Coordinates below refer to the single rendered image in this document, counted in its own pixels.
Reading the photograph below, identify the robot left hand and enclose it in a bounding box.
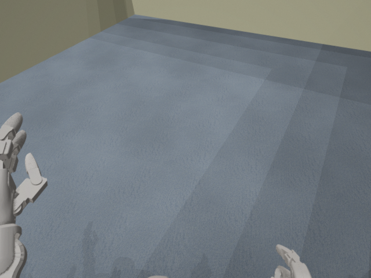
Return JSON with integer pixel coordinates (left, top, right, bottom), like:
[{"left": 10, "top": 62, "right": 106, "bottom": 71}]
[{"left": 0, "top": 112, "right": 48, "bottom": 225}]

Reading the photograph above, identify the robot right hand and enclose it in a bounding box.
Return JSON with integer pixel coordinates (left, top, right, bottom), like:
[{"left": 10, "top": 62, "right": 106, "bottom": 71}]
[{"left": 271, "top": 244, "right": 312, "bottom": 278}]

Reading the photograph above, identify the robot left forearm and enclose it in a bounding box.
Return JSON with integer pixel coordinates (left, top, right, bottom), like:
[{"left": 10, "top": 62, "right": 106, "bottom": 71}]
[{"left": 0, "top": 224, "right": 27, "bottom": 278}]

